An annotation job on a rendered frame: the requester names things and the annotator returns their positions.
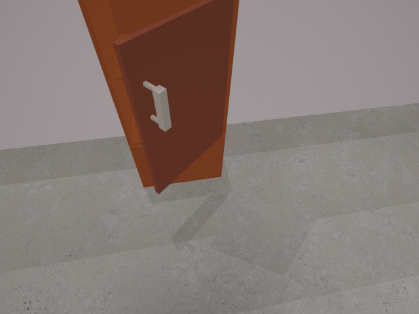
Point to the cupboard door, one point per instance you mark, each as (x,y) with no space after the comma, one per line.
(187,53)

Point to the handle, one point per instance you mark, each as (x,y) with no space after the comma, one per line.
(161,105)

